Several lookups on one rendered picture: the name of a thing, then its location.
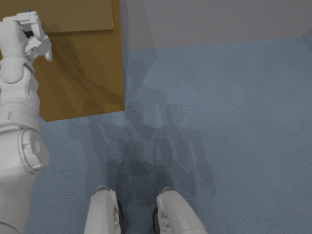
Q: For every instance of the left robot thigh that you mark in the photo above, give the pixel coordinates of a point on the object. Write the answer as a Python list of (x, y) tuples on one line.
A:
[(102, 209)]

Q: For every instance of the right robot shin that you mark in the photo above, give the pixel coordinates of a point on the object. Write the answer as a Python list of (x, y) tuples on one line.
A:
[(164, 224)]

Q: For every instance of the left robot hand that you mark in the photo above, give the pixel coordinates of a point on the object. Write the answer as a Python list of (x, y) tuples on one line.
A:
[(14, 43)]

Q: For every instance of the drawer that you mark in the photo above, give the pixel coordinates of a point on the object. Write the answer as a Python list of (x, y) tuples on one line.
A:
[(63, 15)]

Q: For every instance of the cabinet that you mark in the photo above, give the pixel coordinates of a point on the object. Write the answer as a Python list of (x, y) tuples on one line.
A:
[(85, 76)]

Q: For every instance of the handle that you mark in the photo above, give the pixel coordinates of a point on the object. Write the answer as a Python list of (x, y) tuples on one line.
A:
[(28, 33)]

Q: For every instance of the robot left forearm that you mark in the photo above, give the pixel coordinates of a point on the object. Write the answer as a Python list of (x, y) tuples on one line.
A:
[(19, 102)]

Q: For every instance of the robot left upper arm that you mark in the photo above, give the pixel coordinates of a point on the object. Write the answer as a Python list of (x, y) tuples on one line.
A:
[(23, 156)]

